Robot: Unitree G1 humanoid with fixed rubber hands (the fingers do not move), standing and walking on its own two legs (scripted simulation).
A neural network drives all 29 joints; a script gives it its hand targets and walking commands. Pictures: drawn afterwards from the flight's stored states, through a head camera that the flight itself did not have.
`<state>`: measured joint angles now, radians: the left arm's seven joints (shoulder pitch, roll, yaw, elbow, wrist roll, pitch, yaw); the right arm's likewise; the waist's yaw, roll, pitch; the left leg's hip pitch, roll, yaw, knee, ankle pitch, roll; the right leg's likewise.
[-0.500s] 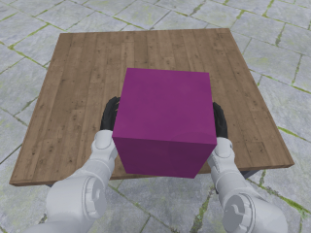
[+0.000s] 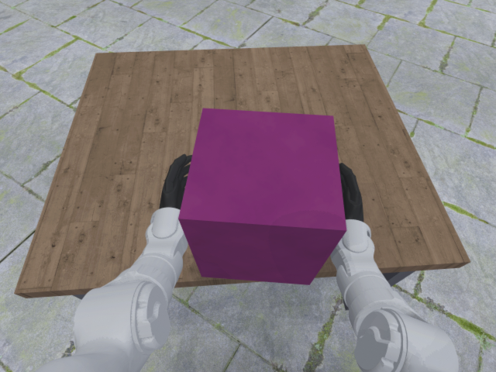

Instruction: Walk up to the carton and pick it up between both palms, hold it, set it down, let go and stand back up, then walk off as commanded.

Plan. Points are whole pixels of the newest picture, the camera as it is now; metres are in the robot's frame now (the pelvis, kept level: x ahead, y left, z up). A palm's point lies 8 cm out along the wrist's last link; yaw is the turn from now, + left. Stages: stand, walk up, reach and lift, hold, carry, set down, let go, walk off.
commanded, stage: reach and lift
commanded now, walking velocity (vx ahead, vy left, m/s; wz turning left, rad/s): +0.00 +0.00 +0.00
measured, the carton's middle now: (260, 204) +0.41 +0.00 -0.01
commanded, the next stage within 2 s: none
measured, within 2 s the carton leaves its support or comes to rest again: leaves its support in 0.46 s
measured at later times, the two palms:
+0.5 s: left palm (175, 202) +0.40 +0.14 +0.01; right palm (354, 216) +0.37 -0.15 +0.01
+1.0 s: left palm (174, 199) +0.39 +0.14 +0.04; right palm (361, 210) +0.37 -0.16 +0.04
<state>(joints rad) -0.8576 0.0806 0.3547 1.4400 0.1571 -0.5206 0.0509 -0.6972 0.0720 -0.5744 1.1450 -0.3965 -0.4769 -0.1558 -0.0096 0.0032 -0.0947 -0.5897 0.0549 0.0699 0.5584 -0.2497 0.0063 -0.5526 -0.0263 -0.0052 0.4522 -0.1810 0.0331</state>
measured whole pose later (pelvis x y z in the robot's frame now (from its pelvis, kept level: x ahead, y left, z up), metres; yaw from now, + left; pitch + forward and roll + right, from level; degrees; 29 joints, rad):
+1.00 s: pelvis -0.01 +0.00 +0.00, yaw +0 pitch +14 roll -2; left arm -0.84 0.10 0.04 1.41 -0.04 -0.42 0.14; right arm -0.66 -0.02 -0.21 1.12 -0.04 -0.34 -0.19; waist -0.01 0.00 -0.16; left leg -0.57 0.06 0.07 0.56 -0.23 0.00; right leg -0.54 -0.02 -0.01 0.45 -0.16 0.03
